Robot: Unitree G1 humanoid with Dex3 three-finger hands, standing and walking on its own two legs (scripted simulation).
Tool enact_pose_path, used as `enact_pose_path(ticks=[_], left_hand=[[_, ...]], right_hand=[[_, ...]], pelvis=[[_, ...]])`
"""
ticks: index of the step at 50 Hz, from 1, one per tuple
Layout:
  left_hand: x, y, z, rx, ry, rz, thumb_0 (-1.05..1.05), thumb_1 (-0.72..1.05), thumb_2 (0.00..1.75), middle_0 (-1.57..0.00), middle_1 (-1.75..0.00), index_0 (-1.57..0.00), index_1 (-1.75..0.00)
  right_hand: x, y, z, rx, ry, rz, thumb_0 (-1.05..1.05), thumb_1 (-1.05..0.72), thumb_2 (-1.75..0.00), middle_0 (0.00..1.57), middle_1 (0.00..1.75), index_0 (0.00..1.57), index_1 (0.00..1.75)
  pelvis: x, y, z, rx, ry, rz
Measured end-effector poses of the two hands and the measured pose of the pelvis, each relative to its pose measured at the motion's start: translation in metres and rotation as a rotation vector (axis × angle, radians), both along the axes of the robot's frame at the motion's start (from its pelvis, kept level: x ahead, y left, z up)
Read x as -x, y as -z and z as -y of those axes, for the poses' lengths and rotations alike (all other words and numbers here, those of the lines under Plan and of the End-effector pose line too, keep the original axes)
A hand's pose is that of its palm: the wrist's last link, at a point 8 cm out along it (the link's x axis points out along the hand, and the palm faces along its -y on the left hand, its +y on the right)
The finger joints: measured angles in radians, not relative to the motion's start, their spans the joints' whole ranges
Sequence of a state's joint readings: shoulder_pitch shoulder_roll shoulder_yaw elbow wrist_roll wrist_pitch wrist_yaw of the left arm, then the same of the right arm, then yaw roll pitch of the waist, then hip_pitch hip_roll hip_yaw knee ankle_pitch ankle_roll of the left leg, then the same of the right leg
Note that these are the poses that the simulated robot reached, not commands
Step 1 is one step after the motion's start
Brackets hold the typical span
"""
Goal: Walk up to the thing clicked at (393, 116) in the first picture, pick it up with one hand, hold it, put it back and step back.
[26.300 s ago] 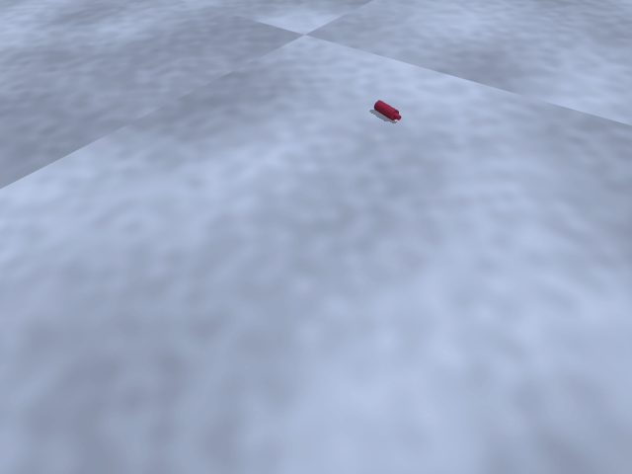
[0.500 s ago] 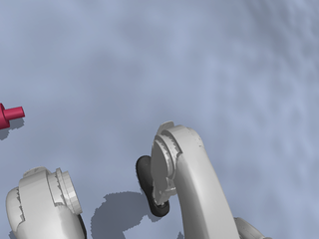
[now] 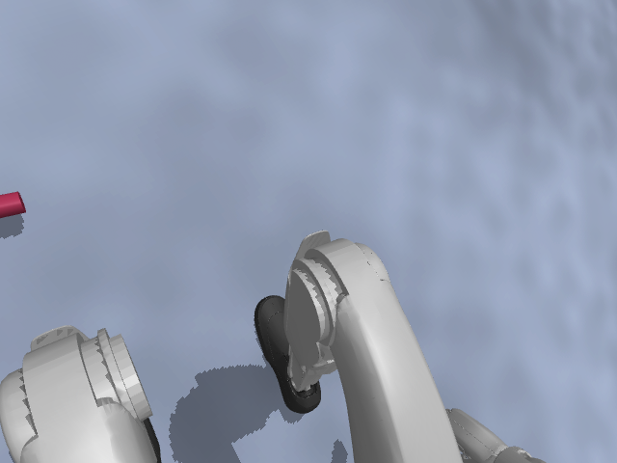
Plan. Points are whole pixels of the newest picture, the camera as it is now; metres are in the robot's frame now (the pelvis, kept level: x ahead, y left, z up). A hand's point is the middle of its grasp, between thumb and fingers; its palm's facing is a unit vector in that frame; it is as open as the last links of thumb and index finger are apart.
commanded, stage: open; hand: left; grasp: from above
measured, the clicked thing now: out of the picture +0.47 +0.30 -0.27
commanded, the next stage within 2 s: withdraw in 0.38 s
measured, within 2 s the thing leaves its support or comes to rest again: neither
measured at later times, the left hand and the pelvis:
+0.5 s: hand out of the picture +0.45 +0.31 -0.24, palm faces -0.45 -0.12 -0.88, open 13.3 cm; pelvis +0.00 +0.00 +0.00, yaw +0 degrees
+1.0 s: hand out of the picture +0.45 +0.34 -0.07, palm faces -0.42 -0.07 -0.91, open 13.9 cm; pelvis +0.00 +0.00 +0.06, yaw +6 degrees
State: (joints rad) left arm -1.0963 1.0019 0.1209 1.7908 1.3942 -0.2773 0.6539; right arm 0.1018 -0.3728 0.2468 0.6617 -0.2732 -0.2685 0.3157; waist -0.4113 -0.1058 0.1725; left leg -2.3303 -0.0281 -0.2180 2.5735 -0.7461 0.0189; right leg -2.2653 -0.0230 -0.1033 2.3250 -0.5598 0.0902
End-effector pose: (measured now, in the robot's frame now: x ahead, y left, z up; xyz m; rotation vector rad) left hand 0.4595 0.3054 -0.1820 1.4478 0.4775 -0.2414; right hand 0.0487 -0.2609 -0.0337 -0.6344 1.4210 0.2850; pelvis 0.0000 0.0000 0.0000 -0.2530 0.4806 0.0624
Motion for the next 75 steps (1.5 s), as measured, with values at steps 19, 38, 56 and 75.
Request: enact_pose_path(ticks=[19,38,56,75], left_hand=[[0.005,0.002,-0.006,0.009,0.010,-0.023,0.00,-0.39,0.99,-0.16,-0.99,-0.15,-0.99],[-0.010,-0.044,-0.026,-0.048,-0.081,0.143,0.00,-0.48,1.00,-0.10,-1.02,-0.10,-1.01],[0.011,-0.185,-0.018,-0.055,-0.052,-0.076,0.00,-0.51,1.05,-0.12,-1.05,-0.10,-1.06],[0.016,-0.101,-0.019,-0.041,0.015,0.015,0.00,-0.42,0.96,-0.20,-0.93,-0.18,-0.93]], right_hand=[[0.016,-0.005,0.001,0.035,0.046,-0.037,0.00,-0.90,-0.90,0.20,0.30,0.20,0.30],[-0.003,-0.003,0.002,-0.001,0.086,0.006,0.01,-0.91,-0.90,0.20,0.30,0.20,0.30],[-0.050,-0.014,0.018,-0.029,0.221,0.158,0.01,-0.92,-0.90,0.20,0.30,0.20,0.30],[0.000,0.009,0.022,0.096,0.219,0.033,0.01,-0.91,-0.90,0.20,0.30,0.20,0.30]], pelvis=[[0.002,-0.002,0.001,-0.003,0.005,-0.003],[-0.006,-0.008,0.000,-0.009,-0.003,-0.068],[0.007,-0.073,0.010,-0.106,-0.058,-0.115],[0.006,-0.031,0.010,-0.085,-0.049,-0.110]])
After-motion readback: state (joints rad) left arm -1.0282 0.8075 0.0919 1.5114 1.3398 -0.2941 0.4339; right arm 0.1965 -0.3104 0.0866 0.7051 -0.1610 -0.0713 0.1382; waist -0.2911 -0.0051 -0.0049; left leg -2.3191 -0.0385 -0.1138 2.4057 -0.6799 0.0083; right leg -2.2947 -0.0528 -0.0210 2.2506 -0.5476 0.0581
